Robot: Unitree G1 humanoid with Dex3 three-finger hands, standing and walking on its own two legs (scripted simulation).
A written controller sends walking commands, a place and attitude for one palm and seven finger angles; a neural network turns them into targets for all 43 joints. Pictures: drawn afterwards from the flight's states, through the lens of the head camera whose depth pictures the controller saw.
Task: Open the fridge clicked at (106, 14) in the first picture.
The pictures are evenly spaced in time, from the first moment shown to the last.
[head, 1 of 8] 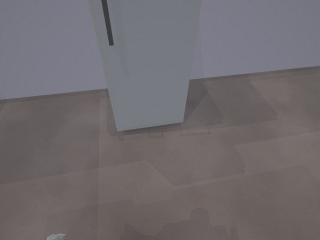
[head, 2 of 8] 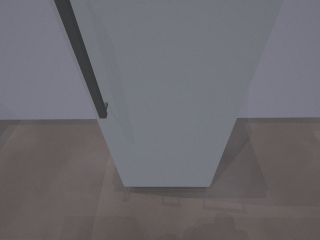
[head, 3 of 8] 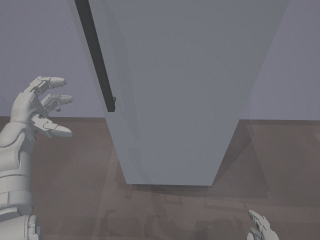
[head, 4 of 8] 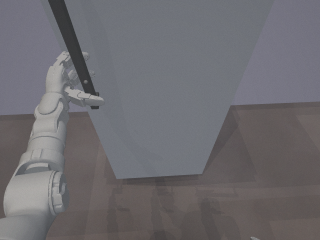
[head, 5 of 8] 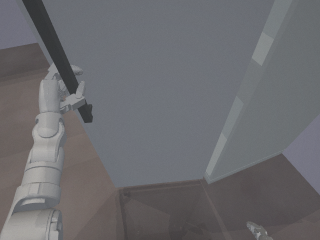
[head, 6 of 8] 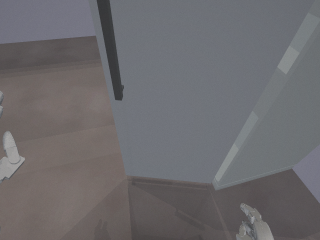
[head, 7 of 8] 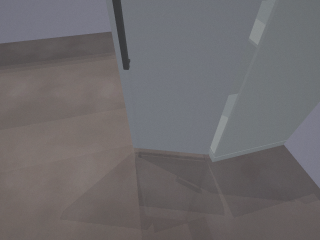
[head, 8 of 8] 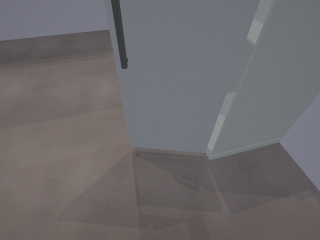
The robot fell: no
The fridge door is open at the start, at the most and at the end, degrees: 0 77 69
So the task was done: yes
